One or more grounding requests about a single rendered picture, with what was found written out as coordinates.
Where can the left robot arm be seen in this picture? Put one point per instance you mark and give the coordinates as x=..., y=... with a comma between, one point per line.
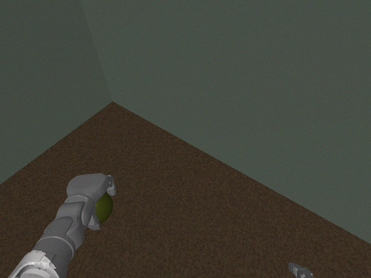
x=56, y=247

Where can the ball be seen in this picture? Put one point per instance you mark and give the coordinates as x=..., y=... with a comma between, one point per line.
x=104, y=207

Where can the left robot hand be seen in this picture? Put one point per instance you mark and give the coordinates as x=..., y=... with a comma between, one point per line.
x=94, y=185

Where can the right robot hand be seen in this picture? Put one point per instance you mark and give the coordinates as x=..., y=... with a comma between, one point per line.
x=299, y=271

